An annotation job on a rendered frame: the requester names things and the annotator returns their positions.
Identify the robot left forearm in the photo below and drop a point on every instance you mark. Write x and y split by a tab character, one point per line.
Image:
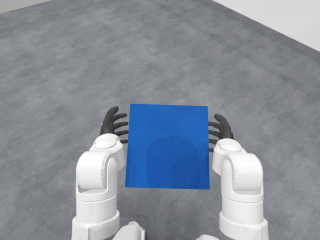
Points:
97	217

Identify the carton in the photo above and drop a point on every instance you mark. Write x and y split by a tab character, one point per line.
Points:
168	147

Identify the robot right forearm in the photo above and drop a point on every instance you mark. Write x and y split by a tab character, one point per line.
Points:
242	190

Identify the left robot hand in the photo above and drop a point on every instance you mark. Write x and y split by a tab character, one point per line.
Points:
109	128

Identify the left robot thigh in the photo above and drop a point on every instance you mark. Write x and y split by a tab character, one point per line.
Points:
130	232

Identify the right robot hand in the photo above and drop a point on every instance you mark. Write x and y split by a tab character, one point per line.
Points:
224	128

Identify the robot left shin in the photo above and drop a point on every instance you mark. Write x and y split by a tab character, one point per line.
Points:
133	223

